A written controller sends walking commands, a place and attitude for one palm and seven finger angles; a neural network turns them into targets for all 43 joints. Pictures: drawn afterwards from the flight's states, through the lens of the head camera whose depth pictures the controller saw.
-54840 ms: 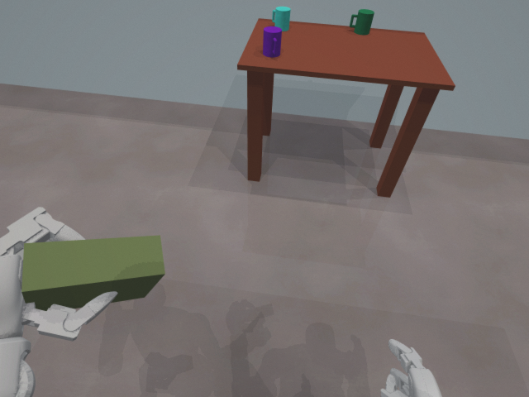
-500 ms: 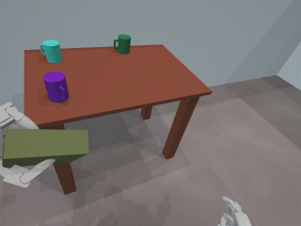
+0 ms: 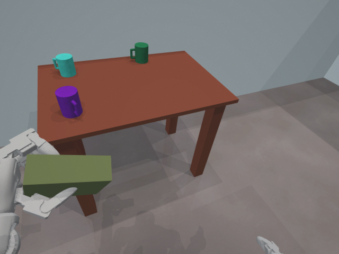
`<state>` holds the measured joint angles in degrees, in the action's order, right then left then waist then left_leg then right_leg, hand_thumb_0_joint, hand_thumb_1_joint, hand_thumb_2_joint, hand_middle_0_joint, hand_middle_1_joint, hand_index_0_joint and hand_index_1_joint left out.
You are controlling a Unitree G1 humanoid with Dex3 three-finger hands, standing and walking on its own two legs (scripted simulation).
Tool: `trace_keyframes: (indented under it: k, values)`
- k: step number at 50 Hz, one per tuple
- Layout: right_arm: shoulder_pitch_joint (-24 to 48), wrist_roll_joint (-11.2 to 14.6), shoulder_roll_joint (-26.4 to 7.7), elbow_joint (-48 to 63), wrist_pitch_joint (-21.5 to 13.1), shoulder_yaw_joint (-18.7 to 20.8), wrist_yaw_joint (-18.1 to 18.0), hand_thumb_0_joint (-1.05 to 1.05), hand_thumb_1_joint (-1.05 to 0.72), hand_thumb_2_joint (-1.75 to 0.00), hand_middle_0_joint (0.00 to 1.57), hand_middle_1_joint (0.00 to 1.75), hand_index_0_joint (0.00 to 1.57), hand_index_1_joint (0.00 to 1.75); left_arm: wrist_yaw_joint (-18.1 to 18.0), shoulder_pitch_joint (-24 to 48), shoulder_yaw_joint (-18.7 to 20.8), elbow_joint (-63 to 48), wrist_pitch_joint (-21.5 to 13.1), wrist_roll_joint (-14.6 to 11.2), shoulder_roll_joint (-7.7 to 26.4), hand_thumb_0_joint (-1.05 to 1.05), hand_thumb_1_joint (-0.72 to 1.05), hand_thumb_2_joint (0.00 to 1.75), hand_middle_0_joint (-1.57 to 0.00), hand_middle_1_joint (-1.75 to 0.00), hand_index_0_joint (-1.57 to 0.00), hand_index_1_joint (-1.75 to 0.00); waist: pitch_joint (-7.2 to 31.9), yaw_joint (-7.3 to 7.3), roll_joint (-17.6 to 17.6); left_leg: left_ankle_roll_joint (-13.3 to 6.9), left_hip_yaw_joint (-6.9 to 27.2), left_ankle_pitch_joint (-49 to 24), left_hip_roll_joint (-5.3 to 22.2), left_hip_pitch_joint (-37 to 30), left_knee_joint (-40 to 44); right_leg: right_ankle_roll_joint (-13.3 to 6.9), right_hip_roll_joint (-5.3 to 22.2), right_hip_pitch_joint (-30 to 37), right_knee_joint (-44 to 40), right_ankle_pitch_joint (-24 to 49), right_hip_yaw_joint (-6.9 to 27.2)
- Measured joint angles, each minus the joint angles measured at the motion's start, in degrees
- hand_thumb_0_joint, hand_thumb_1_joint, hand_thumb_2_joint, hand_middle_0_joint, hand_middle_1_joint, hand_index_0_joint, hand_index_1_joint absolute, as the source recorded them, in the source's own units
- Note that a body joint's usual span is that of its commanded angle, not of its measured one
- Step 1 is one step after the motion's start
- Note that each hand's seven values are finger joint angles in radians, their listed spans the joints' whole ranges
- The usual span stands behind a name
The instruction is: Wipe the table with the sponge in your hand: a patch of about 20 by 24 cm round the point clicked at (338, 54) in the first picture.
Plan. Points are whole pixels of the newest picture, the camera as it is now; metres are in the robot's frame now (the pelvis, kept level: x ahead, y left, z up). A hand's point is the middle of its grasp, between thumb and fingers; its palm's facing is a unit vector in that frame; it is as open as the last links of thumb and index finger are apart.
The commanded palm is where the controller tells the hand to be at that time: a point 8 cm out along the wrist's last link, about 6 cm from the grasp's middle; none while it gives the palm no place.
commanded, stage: stop stepping back and stand still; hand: left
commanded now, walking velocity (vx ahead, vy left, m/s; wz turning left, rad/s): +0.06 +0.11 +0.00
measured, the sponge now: (80, 177) +0.22 +0.19 +0.13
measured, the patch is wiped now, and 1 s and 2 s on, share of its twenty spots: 1.00 1.00 1.00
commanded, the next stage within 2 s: stand and wait in 0.06 s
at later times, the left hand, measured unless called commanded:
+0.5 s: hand (28, 166) +0.22 +0.27 +0.17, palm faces +0.43 -0.84 -0.34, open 9.2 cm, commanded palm +0.18 +0.30 +0.20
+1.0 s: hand (24, 154) +0.24 +0.29 +0.17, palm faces +0.42 -0.85 -0.31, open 9.2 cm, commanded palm +0.19 +0.32 +0.20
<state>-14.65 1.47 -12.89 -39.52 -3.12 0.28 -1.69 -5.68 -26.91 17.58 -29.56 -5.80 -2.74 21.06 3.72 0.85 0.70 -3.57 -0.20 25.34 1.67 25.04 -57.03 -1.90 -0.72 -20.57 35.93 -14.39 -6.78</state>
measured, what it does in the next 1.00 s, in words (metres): stands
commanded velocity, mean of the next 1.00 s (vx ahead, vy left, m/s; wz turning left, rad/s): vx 0.00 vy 0.00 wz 0.00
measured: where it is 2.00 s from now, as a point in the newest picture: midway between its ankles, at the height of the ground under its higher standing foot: outside the picture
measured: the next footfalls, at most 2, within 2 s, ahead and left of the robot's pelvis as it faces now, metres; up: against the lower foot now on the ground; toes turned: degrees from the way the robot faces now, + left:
none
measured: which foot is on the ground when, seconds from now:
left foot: down 0.00-1.00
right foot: down 0.00-1.00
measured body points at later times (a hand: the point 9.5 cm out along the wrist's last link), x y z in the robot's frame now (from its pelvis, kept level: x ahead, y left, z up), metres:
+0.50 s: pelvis +0.03 +0.02 +0.02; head +0.00 +0.03 +0.47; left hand +0.19 +0.31 +0.19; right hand +0.20 -0.20 -0.05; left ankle +0.03 +0.12 -0.72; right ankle +0.06 -0.10 -0.72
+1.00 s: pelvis +0.04 +0.03 +0.02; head +0.01 +0.05 +0.47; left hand +0.21 +0.33 +0.19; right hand +0.22 -0.19 -0.04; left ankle +0.03 +0.12 -0.72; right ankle +0.06 -0.10 -0.72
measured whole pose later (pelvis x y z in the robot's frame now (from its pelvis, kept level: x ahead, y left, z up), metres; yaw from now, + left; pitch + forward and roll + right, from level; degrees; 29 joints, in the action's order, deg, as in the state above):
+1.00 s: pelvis +0.04 +0.03 +0.02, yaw +1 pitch -1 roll -1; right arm -11.5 0.2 -11.6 -34.3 -3.8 -1.2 -3.7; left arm -8.5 -26.9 17.1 -25.3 -6.0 -3.0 20.2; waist 2.9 -0.5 1.0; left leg -2.5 -1.3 15.8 -0.8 11.2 -27.9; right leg 1.1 0.6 -11.6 23.5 -10.8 -2.1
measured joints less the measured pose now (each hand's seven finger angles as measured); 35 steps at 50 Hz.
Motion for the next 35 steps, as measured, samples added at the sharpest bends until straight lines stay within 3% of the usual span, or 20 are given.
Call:
trace_keyframes:
  k: [2,3,4,7,10,12,15,18,24,29,35]
  values:
    - [0.07,-0.23,-0.73,1.90,-0.21,0.16,-0.71,0.01,-0.90,-0.90,0.21,0.30,0.20,0.30,-0.66,-1.67,0.55,-3.13,-0.36,-0.08,0.37,-0.01,-0.47,1.09,-0.83,-1.45,-0.85,-1.43,0.41,0.45,1.28,-0.41,0.11,-1.18,0.71,-3.31,9.85,0.08,0.66,-1.52,1.83,-0.91,0.09]
    - [0.26,-0.45,-1.22,2.85,-0.68,0.41,-1.24,0.01,-0.90,-0.90,0.21,0.30,0.20,0.30,-1.11,-2.03,0.76,-4.14,-0.76,-0.13,0.68,-0.01,-0.47,1.09,-0.83,-1.45,-0.85,-1.43,0.32,0.80,1.43,0.88,0.48,-1.02,0.69,-4.34,13.32,0.18,1.06,-2.51,3.64,-2.27,0.02]
    - [0.71,-0.62,-1.25,3.31,-1.04,0.70,-1.78,0.01,-0.90,-0.90,0.20,0.30,0.20,0.30,-1.63,-2.15,1.05,-4.26,-1.00,-0.17,1.00,-0.01,-0.47,1.09,-0.83,-1.45,-0.85,-1.43,-0.10,0.82,2.03,1.90,-0.02,-1.42,0.08,-4.58,13.46,0.27,1.42,-3.24,6.02,-5.57,1.00]
    - [0.92,-0.68,-0.41,4.18,-2.73,1.20,-2.46,0.01,-0.90,-0.90,0.20,0.30,0.20,0.30,-2.78,-2.09,1.87,-1.90,-0.39,0.16,1.57,-0.01,-0.47,1.09,-0.83,-1.45,-0.85,-1.43,0.10,0.90,1.85,2.09,-1.23,-3.36,-1.07,-6.77,15.82,1.13,0.44,-4.57,13.89,-11.38,4.38]
    - [-0.20,-0.33,0.47,4.52,-3.90,0.25,-2.10,0.01,-0.90,-0.90,0.20,0.30,0.20,0.30,-3.01,-0.83,2.63,1.17,0.32,-0.25,2.65,-0.01,-0.47,1.09,-0.83,-1.45,-0.85,-1.43,0.71,1.20,0.75,2.34,-0.35,-4.73,-1.88,-8.97,18.59,2.00,0.09,0.98,2.13,-5.85,4.30]
    - [-0.10,-0.38,0.57,4.01,-3.53,-0.44,-1.66,0.01,-0.90,-0.90,0.20,0.30,0.20,0.30,-2.65,0.60,2.54,3.06,-0.14,-0.23,2.12,-0.01,-0.47,1.09,-0.83,-1.45,-0.85,-1.43,0.35,1.02,-0.93,2.49,0.93,-4.16,-1.19,-8.85,17.34,0.95,-0.77,3.13,-2.37,1.90,3.08]
    - [0.37,-0.18,0.96,2.48,-2.03,-0.64,-0.82,0.01,-0.90,-0.90,0.20,0.30,0.20,0.30,-1.94,1.78,0.78,4.69,-0.47,-0.41,-0.37,-0.01,-0.47,1.09,-0.83,-1.45,-0.85,-1.43,0.35,0.60,-1.86,2.05,1.93,-3.23,-1.00,-7.17,14.29,0.00,-1.06,4.66,-4.85,1.24,1.61]
    - [0.71,-0.55,1.15,2.81,-1.31,-1.08,-0.76,0.01,-0.90,-0.90,0.21,0.30,0.20,0.30,-2.00,0.01,-0.52,3.58,-0.43,-0.38,-2.22,-0.01,-0.47,1.09,-0.83,-1.45,-0.85,-1.44,0.05,-0.09,-1.09,1.30,1.44,-5.92,-0.63,-8.85,20.96,0.41,-0.56,5.00,-6.19,1.50,2.06]
    - [1.46,-1.07,1.90,3.95,-2.05,-1.54,-2.17,0.01,-0.90,-0.90,0.21,0.30,0.20,0.30,-2.96,-3.04,-1.06,2.69,-0.07,0.21,-1.04,-0.01,-0.47,1.09,-0.83,-1.45,-0.85,-1.43,-0.48,-1.11,0.10,2.06,-0.35,-8.76,-1.96,-11.42,25.58,1.84,0.97,5.94,-7.32,1.72,3.85]
    - [2.52,-1.18,2.20,3.71,-2.77,-1.92,-2.25,0.01,-0.90,-0.90,0.21,0.30,0.20,0.30,-3.45,0.50,-0.15,4.57,-0.30,0.14,-0.50,-0.01,-0.47,1.09,-0.83,-1.45,-0.85,-1.43,-0.59,-1.88,0.07,1.77,-0.17,-9.07,-2.02,-12.37,27.01,2.11,0.95,7.52,-9.93,2.57,3.69]
    - [4.11,-1.24,1.95,4.62,-2.48,-1.95,-1.84,0.01,-0.90,-0.90,0.21,0.30,0.20,0.30,-3.27,2.07,-1.22,5.49,-0.01,-0.05,-2.09,-0.01,-0.47,1.09,-0.83,-1.45,-0.85,-1.44,-0.42,-1.36,0.11,1.37,-0.75,-9.02,-2.26,-13.41,28.04,2.59,1.14,8.45,-11.11,2.84,4.29]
